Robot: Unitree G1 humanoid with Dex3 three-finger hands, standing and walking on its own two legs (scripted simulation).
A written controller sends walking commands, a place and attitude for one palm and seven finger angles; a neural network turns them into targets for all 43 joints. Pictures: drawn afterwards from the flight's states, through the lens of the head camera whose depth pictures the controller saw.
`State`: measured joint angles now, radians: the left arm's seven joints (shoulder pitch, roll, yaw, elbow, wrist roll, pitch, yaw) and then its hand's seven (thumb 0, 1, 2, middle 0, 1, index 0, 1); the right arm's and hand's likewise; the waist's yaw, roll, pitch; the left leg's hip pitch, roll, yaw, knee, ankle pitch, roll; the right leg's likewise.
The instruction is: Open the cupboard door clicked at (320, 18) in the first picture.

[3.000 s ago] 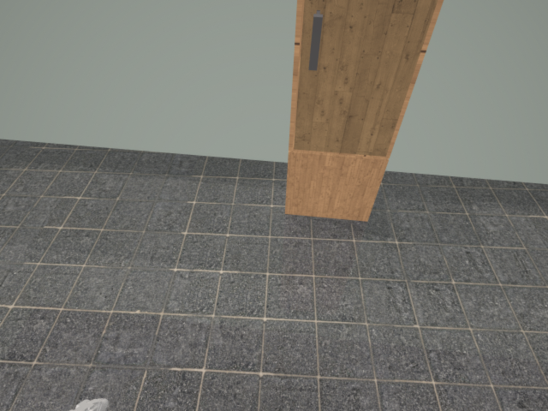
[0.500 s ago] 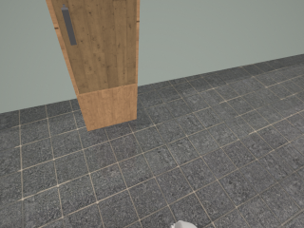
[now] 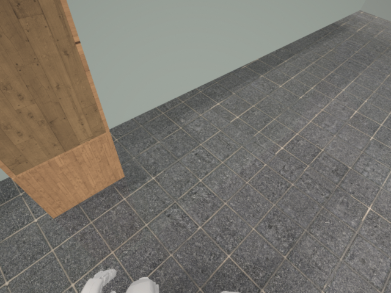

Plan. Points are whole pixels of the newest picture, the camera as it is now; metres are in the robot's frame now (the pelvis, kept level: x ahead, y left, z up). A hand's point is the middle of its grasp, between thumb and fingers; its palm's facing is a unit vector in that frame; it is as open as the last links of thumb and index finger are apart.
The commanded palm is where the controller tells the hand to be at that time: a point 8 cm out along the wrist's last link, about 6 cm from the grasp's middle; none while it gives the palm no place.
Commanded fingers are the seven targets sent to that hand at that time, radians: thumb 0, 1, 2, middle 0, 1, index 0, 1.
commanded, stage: turn to face it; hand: left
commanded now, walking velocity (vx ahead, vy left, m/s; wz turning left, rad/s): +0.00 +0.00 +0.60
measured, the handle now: out of the picture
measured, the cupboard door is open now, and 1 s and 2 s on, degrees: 0 0 0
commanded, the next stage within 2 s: take the last steps up to it in 1.10 s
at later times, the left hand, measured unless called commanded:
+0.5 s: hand out of the picture +0.07 +0.23 -0.14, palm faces +0.27 -0.92 -0.29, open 7.4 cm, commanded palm none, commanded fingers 0.00 0.90 0.90 -0.20 -0.30 -0.20 -0.30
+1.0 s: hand out of the picture -0.07 +0.21 -0.17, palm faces +0.54 -0.80 -0.24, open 7.4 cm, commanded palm none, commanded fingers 0.00 0.90 0.90 -0.20 -0.30 -0.20 -0.30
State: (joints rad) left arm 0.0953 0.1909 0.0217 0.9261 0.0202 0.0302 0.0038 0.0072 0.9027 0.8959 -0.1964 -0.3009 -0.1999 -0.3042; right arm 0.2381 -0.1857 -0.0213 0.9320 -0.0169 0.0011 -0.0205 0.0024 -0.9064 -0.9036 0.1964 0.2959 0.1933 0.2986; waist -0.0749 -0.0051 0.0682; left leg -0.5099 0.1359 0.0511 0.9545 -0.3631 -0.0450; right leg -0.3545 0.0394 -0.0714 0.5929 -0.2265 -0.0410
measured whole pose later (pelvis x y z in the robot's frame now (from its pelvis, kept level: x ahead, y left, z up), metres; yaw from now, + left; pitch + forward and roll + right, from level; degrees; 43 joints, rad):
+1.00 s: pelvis +0.01 +0.00 +0.01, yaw +31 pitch +0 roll +0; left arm 0.24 0.27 0.07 0.97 0.01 0.06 0.01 0.01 0.90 0.90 -0.20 -0.30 -0.20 -0.30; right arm 0.11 -0.21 -0.04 0.90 -0.02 0.01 0.01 0.00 -0.90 -0.90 0.20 0.30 0.20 0.30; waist 0.02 -0.06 0.08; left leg -0.28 0.02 0.06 0.59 -0.30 0.02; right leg -0.43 -0.11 -0.09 1.04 -0.52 0.07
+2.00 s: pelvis +0.13 +0.09 +0.02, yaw +35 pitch +0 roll +1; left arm 0.18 0.20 0.07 1.05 0.02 0.00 -0.03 0.01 0.91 0.90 -0.19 -0.30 -0.19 -0.30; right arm 0.44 -0.10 -0.04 1.15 -0.03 -0.05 -0.02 0.00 -0.91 -0.90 0.20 0.30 0.20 0.30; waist -0.04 -0.03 0.04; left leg 0.01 0.06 0.18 0.33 -0.32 -0.02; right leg -0.54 -0.12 -0.10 0.80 -0.21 0.01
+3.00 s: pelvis +0.27 +0.07 +0.00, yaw +36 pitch -2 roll +0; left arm 0.29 0.17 0.01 0.96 0.02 0.02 0.03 0.01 0.90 0.90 -0.20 -0.30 -0.20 -0.30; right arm 0.28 -0.17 -0.04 0.95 -0.02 0.03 -0.01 0.00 -0.91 -0.90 0.20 0.30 0.19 0.30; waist -0.01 -0.01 0.01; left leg -0.32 0.01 0.06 0.63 -0.27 0.03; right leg -0.27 0.00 -0.09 0.64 -0.34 -0.04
